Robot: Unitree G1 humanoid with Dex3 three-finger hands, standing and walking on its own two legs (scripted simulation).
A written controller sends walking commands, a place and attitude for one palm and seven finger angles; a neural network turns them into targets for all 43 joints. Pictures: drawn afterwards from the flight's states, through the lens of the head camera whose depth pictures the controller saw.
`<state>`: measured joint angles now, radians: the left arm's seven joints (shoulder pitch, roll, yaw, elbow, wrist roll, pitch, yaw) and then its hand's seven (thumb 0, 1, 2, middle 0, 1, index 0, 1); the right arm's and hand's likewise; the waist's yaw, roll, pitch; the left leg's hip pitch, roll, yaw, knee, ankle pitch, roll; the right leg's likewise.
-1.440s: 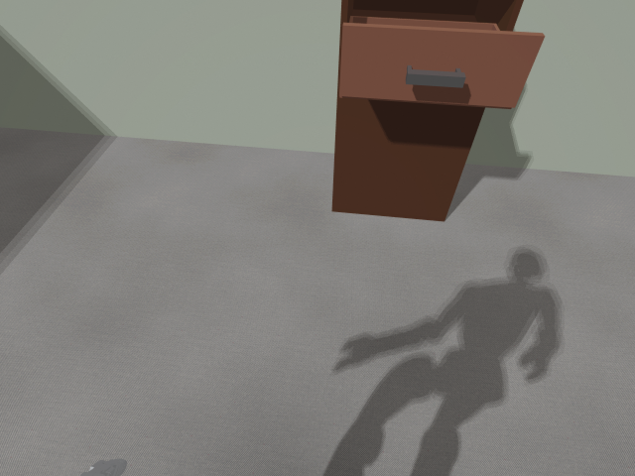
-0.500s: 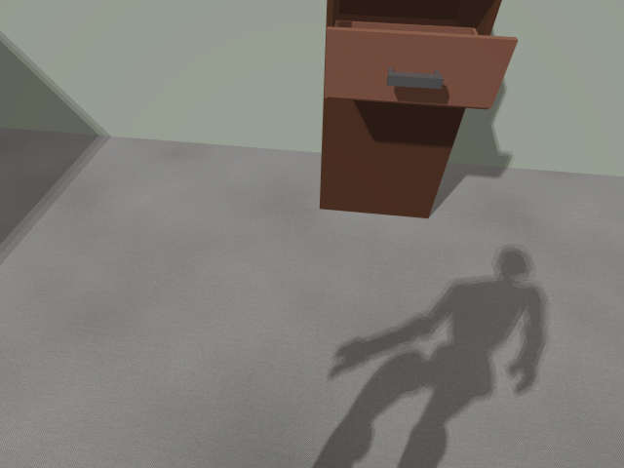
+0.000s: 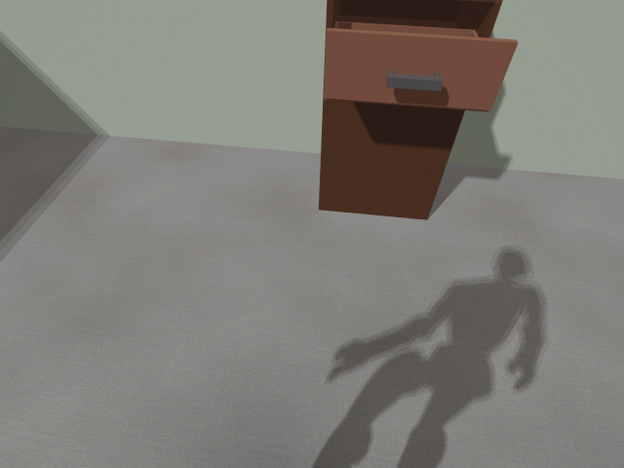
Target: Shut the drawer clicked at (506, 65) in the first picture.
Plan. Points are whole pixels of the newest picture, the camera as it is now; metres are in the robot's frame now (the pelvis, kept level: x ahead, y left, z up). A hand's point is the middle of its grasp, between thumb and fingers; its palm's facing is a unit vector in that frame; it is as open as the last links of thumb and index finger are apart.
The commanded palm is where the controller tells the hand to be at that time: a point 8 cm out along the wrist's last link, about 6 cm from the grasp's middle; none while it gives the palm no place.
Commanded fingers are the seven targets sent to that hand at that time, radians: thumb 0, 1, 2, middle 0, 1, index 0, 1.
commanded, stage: walk to a spot facing it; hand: left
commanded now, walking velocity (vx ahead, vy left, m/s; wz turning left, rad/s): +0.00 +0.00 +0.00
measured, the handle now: (413, 78) +1.01 -0.20 +0.04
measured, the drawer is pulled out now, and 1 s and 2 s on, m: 0.30 0.30 0.30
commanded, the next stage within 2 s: none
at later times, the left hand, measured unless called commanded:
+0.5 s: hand out of the picture +0.06 +0.19 -0.18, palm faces -0.14 -0.95 -0.26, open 7.4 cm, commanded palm none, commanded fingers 0.00 0.90 0.90 -0.20 -0.30 -0.20 -0.30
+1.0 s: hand out of the picture +0.13 +0.21 -0.19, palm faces -0.31 -0.93 -0.20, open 7.4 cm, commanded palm none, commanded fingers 0.00 0.90 0.90 -0.20 -0.30 -0.20 -0.30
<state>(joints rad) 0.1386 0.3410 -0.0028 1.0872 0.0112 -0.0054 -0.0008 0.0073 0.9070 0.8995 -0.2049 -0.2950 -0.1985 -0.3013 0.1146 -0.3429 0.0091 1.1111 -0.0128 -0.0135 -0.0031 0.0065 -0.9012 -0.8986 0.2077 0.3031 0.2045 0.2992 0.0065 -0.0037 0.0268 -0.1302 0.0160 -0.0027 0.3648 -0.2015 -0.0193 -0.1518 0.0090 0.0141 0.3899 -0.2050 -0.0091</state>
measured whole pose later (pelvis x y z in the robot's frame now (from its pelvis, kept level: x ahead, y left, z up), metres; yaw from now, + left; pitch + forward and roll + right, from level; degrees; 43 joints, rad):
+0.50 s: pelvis -0.02 -0.01 -0.02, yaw -11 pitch -2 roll +2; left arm 0.24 0.24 0.04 0.94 0.02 0.07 -0.02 0.01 0.91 0.90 -0.20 -0.29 -0.20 -0.30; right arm 0.17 -0.23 -0.03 0.98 -0.02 0.03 -0.02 0.01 -0.90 -0.90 0.21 0.30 0.20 0.30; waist 0.03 -0.01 0.09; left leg -0.24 0.09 0.17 0.63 -0.34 -0.04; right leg -0.36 0.02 0.01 0.77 -0.40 0.01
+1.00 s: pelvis +0.06 +0.02 -0.01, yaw -26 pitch +2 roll -1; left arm 0.40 0.23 0.08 0.96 0.02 0.01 -0.02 0.01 0.91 0.90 -0.20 -0.30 -0.20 -0.30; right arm 0.16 -0.22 -0.04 0.89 -0.02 -0.04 0.00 0.01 -0.90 -0.90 0.20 0.30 0.20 0.30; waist 0.06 -0.03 -0.01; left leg -0.30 0.02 0.02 0.52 -0.30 -0.02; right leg -0.27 0.10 0.20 0.57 -0.35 -0.02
